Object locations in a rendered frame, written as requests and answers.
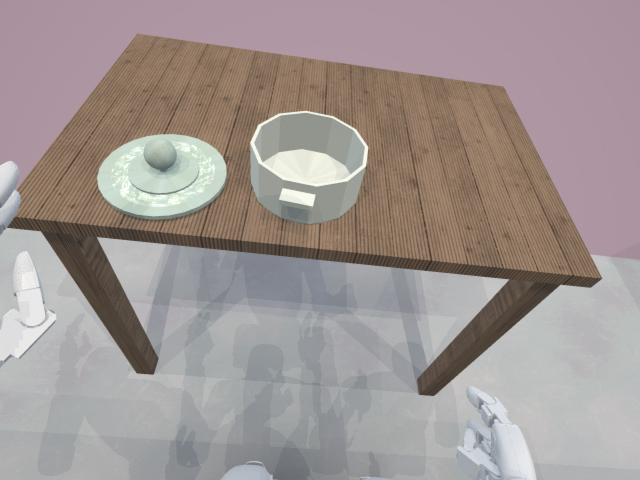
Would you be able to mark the pot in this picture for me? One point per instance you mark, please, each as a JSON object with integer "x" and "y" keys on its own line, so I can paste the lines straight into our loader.
{"x": 307, "y": 167}

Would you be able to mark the robot left shin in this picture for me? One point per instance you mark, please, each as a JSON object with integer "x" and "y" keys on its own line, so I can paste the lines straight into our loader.
{"x": 255, "y": 463}

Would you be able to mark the lid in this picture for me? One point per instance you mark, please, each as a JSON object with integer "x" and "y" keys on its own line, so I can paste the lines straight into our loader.
{"x": 130, "y": 185}

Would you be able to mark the table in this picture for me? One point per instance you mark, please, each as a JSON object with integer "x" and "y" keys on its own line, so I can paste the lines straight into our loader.
{"x": 452, "y": 184}

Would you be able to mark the robot left hand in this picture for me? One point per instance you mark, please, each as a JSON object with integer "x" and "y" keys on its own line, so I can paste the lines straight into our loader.
{"x": 19, "y": 331}

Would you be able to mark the robot right hand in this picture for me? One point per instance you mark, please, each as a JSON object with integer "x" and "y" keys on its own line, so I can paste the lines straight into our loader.
{"x": 504, "y": 453}

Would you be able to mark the knob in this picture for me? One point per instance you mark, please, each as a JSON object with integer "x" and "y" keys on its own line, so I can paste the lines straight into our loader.
{"x": 160, "y": 154}

